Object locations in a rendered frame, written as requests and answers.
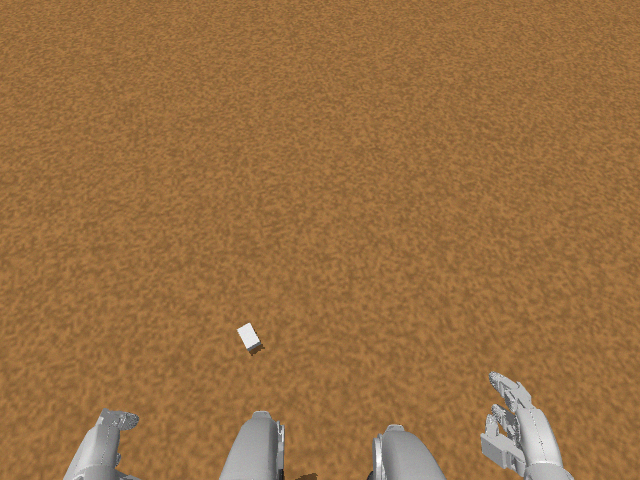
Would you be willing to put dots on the right robot arm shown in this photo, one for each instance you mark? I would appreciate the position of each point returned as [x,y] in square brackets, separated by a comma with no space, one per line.
[546,471]

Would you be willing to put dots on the left robot hand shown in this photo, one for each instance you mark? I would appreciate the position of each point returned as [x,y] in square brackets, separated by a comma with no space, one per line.
[100,444]

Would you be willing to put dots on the small box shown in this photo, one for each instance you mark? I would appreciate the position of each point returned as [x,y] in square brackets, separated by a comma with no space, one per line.
[248,336]

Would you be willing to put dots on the right robot hand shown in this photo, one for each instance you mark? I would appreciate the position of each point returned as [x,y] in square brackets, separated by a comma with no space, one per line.
[530,439]

